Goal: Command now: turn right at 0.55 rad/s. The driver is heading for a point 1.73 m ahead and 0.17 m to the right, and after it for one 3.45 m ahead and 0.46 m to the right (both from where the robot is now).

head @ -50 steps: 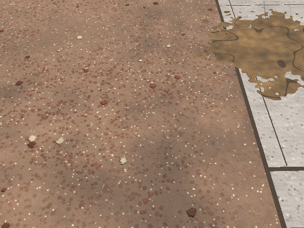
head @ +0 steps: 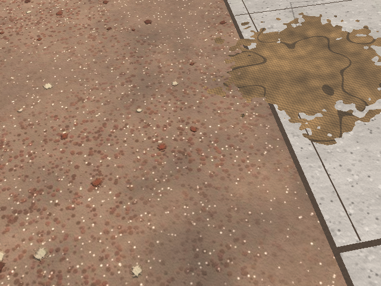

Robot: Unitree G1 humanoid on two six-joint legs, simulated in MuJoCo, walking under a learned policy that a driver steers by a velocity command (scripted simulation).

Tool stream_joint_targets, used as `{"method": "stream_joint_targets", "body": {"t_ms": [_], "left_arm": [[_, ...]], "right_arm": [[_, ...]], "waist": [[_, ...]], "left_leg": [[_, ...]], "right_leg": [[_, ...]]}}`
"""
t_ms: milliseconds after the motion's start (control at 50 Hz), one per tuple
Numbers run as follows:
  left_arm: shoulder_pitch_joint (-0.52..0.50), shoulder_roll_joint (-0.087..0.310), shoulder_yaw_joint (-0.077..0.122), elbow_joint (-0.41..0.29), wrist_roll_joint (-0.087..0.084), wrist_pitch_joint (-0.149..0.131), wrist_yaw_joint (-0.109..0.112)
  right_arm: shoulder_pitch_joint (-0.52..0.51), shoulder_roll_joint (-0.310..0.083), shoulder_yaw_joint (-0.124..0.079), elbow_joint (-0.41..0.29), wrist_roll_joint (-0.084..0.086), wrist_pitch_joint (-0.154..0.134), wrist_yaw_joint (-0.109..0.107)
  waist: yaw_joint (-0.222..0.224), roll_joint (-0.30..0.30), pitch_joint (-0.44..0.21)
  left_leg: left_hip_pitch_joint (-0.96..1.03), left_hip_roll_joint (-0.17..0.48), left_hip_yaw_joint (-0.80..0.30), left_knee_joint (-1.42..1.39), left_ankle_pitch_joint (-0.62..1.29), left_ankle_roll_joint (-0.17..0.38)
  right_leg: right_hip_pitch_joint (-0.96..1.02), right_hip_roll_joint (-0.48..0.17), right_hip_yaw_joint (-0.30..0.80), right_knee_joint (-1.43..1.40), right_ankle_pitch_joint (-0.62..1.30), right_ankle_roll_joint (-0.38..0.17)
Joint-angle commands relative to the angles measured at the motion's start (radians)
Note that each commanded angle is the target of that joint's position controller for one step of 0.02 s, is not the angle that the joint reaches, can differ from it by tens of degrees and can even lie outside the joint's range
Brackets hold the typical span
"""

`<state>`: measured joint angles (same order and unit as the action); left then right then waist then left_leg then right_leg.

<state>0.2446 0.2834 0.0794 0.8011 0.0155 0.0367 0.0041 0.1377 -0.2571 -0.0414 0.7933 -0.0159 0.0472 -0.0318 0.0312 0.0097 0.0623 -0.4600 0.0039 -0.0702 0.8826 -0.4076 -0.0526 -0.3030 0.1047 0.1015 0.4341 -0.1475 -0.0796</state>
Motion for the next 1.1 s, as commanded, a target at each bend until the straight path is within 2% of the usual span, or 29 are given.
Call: {"method": "stream_joint_targets", "body": {"t_ms": [20, 100, 140, 160, 180, 200, 220, 240, 260, 280, 300, 380, 520, 560, 580, 600, 620, 640, 660, 700, 740, 820, 840, 880, 900, 920, 940, 1000, 1100], "left_arm": [[0.019, 0.163, 0.043, -0.062, 0.007, 0.001, -0.003], [-0.029, 0.167, 0.048, -0.082, 0.007, 0.009, -0.014], [-0.077, 0.154, 0.044, -0.096, -0.008, 0.013, -0.013], [-0.059, 0.103, 0.031, -0.108, -0.016, 0.009, -0.01], [-0.02, 0.046, 0.019, -0.13, -0.023, 0.002, -0.006], [-0.026, 0.14, 0.039, -0.112, 0.02, 0.002, 0.0], [-0.016, 0.156, 0.049, -0.1, 0.018, 0.004, -0.006], [0.008, 0.147, 0.049, -0.08, 0.017, 0.011, -0.014], [0.028, 0.141, 0.048, -0.07, 0.015, 0.02, -0.024], [0.04, 0.135, 0.045, -0.065, 0.011, 0.026, -0.035], [0.025, 0.131, 0.041, -0.07, 0.007, 0.029, -0.042], [-0.062, 0.094, 0.02, -0.105, 0.0, 0.034, -0.043], [-0.062, 0.062, -0.015, -0.105, -0.016, 0.029, -0.023], [-0.013, 0.057, -0.025, -0.081, -0.002, 0.01, -0.013], [-0.005, 0.107, -0.021, -0.082, 0.018, -0.006, -0.006], [-0.06, 0.19, -0.013, -0.107, 0.01, -0.016, -0.003], [-0.029, 0.142, -0.021, -0.084, 0.006, -0.026, 0.002], [-0.067, 0.096, -0.039, -0.081, 0.008, -0.032, 0.003], [-0.104, 0.07, -0.051, -0.077, 0.009, -0.034, 0.008], [-0.112, 0.076, -0.054, -0.063, 0.003, -0.038, 0.021], [-0.094, 0.074, -0.058, -0.044, -0.002, -0.041, 0.02], [-0.107, 0.074, -0.059, -0.011, -0.001, -0.037, 0.022], [-0.115, 0.078, -0.057, -0.005, -0.006, -0.036, 0.022], [-0.08, 0.06, -0.06, 0.014, -0.003, -0.038, 0.018], [-0.043, 0.042, -0.058, 0.031, -0.007, -0.034, 0.012], [-0.06, 0.063, -0.057, 0.058, -0.004, -0.032, 0.014], [-0.067, 0.066, -0.053, 0.071, -0.005, -0.031, 0.016], [-0.06, 0.063, -0.051, 0.105, -0.005, -0.037, 0.014], [-0.041, 0.052, -0.055, 0.173, -0.007, -0.037, 0.02]], "right_arm": [[0.002, -0.078, -0.014, -0.075, 0.005, -0.014, -0.004], [0.063, -0.087, -0.011, -0.084, 0.017, -0.034, -0.012], [0.154, -0.088, -0.012, -0.066, 0.014, -0.049, -0.022], [0.162, -0.162, -0.027, -0.07, -0.001, -0.055, -0.031], [0.092, -0.268, -0.046, -0.107, -0.01, -0.049, -0.03], [0.069, -0.247, -0.046, -0.111, -0.023, -0.044, -0.021], [0.036, -0.173, -0.026, -0.126, -0.018, -0.046, -0.016], [-0.013, -0.13, -0.014, -0.133, -0.011, -0.046, -0.011], [-0.037, -0.121, -0.011, -0.145, -0.01, -0.047, -0.011], [-0.031, -0.121, -0.011, -0.152, -0.011, -0.048, -0.015], [-0.001, -0.124, -0.012, -0.149, -0.011, -0.048, -0.014], [0.134, -0.15, -0.027, -0.107, -0.007, -0.054, -0.01], [0.115, -0.184, -0.038, -0.08, -0.008, -0.044, 0.021], [0.114, -0.174, -0.034, -0.065, 0.005, -0.035, 0.023], [0.145, -0.128, -0.022, -0.071, 0.003, -0.037, 0.026], [0.158, -0.038, 0.005, -0.104, 0.003, -0.038, 0.03], [0.109, -0.085, -0.003, -0.084, 0.005, -0.016, 0.015], [0.105, -0.101, -0.008, -0.081, 0.014, -0.006, 0.017], [0.101, -0.101, -0.01, -0.067, 0.013, -0.004, 0.019], [0.134, -0.112, -0.017, -0.037, 0.0, -0.006, 0.023], [0.157, -0.088, -0.008, -0.01, 0.0, -0.008, 0.023], [0.152, -0.06, 0.004, 0.023, 0.009, -0.008, 0.01], [0.166, -0.059, 0.008, 0.037, 0.004, -0.013, 0.007], [0.165, -0.11, 0.006, 0.044, -0.014, -0.035, 0.005], [0.126, -0.149, -0.006, 0.067, 0.005, -0.036, 0.01], [0.121, -0.102, 0.002, 0.071, 0.007, -0.041, 0.018], [0.131, -0.086, 0.007, 0.085, 0.005, -0.047, 0.02], [0.137, -0.087, 0.009, 0.119, 0.005, -0.053, 0.01], [0.136, -0.077, 0.013, 0.165, 0.004, -0.052, 0.006]], "waist": [[0.007, -0.141, -0.115], [-0.016, -0.162, -0.124], [-0.072, -0.137, -0.117], [-0.055, -0.006, -0.105], [-0.017, 0.23, -0.09], [-0.021, 0.16, -0.068], [0.007, 0.101, -0.054], [0.032, 0.075, -0.03], [0.041, 0.109, -0.041], [0.031, 0.142, -0.051], [0.012, 0.135, -0.06], [-0.06, 0.137, -0.088], [-0.055, 0.194, -0.106], [-0.012, 0.136, -0.104], [-0.028, 0.014, -0.144], [-0.068, -0.21, -0.118], [-0.002, -0.199, -0.112], [-0.029, -0.172, -0.071], [-0.04, -0.161, -0.047], [-0.053, -0.182, -0.055], [-0.05, -0.147, -0.092], [-0.051, -0.136, -0.073], [-0.064, -0.117, -0.073], [-0.039, -0.053, -0.073], [0.009, 0.063, -0.018], [-0.027, 0.042, -0.009], [-0.035, 0.041, -0.001], [-0.033, 0.042, -0.03], [-0.037, 0.01, -0.018]], "left_leg": [[0.014, -0.032, 0.024, -0.067, 0.0, 0.004], [0.139, -0.064, 0.022, -0.243, -0.01, 0.038], [0.305, -0.06, 0.023, -0.513, 0.117, 0.061], [0.375, 0.099, -0.132, -0.655, 0.053, 0.099], [0.407, 0.364, -0.43, -0.728, 0.078, 0.2], [0.264, 0.412, -0.415, -0.691, 0.211, 0.284], [0.218, 0.36, -0.336, -0.668, 0.294, 0.289], [0.201, 0.285, -0.217, -0.648, 0.345, 0.256], [0.235, 0.229, -0.133, -0.631, 0.384, 0.228], [0.273, 0.206, -0.082, -0.612, 0.47, 0.226], [0.31, 0.2, -0.051, -0.595, 0.534, 0.23], [0.458, 0.242, -0.058, -0.546, 0.66, 0.269], [0.37, 0.237, -0.025, -0.47, 0.71, 0.259], [0.282, 0.208, 0.004, -0.407, 0.63, 0.187], [0.174, 0.164, 0.042, -0.327, 0.44, 0.122], [0.044, 0.033, 0.135, -0.275, -0.003, 0.057], [0.136, 0.045, 0.069, -0.19, -0.157, 0.055], [0.124, 0.036, 0.053, -0.152, -0.143, 0.058], [0.118, 0.037, 0.042, -0.156, -0.098, 0.057], [0.132, 0.024, 0.056, -0.165, -0.026, 0.046], [0.174, 0.013, 0.066, -0.192, -0.017, 0.035], [0.269, 0.005, 0.085, -0.41, 0.108, 0.034], [0.339, 0.017, 0.076, -0.504, 0.245, 0.037], [0.429, 0.124, -0.036, -0.543, 0.397, 0.05], [0.318, 0.114, -0.032, -0.504, 0.374, 0.073], [0.275, 0.102, -0.027, -0.53, 0.31, 0.074], [0.261, 0.095, -0.022, -0.548, 0.288, 0.069], [0.295, 0.089, -0.02, -0.561, 0.299, 0.072], [0.311, 0.092, -0.025, -0.57, 0.265, 0.084]], "right_leg": [[0.097, -0.242, 0.309, -0.127, 0.062, -0.158], [0.075, -0.231, 0.385, -0.093, 0.124, -0.122], [-0.007, -0.175, 0.377, -0.044, 0.038, -0.049], [-0.105, -0.094, 0.297, 0.069, -0.147, 0.015], [-0.278, 0.089, 0.056, 0.289, -0.375, 0.066], [-0.252, 0.021, 0.01, 0.507, -0.427, 0.078], [-0.21, -0.004, 0.022, 0.601, -0.381, 0.077], [-0.201, -0.015, 0.011, 0.669, -0.318, 0.082], [-0.214, -0.017, -0.005, 0.719, -0.269, 0.09], [-0.235, -0.019, -0.024, 0.753, -0.257, 0.104], [-0.25, -0.024, -0.038, 0.749, -0.252, 0.117], [-0.268, -0.027, -0.03, 0.603, -0.289, 0.139], [0.024, -0.036, -0.133, 0.165, -0.287, 0.087], [0.198, -0.058, -0.116, -0.153, -0.01, 0.06], [0.335, -0.196, 0.057, -0.206, 0.034, 0.039], [0.316, -0.424, 0.296, -0.182, 0.352, -0.053], [0.192, -0.455, 0.267, -0.148, 0.395, -0.157], [0.179, -0.413, 0.222, -0.155, 0.37, -0.163], [0.167, -0.363, 0.17, -0.164, 0.324, -0.133], [0.198, -0.297, 0.1, -0.136, 0.434, -0.094], [0.219, -0.285, 0.067, -0.106, 0.508, -0.093], [0.166, -0.265, 0.08, -0.084, 0.321, -0.073], [0.125, -0.253, 0.083, -0.083, 0.229, -0.047], [0.045, -0.203, 0.081, -0.086, 0.008, 0.008], [0.086, -0.147, 0.038, -0.137, -0.037, 0.017], [0.137, -0.151, 0.033, -0.118, -0.022, 0.023], [0.154, -0.155, 0.033, -0.103, 0.001, 0.023], [0.163, -0.167, 0.034, -0.098, 0.049, 0.021], [0.139, -0.163, 0.03, -0.122, 0.016, 0.032]]}}
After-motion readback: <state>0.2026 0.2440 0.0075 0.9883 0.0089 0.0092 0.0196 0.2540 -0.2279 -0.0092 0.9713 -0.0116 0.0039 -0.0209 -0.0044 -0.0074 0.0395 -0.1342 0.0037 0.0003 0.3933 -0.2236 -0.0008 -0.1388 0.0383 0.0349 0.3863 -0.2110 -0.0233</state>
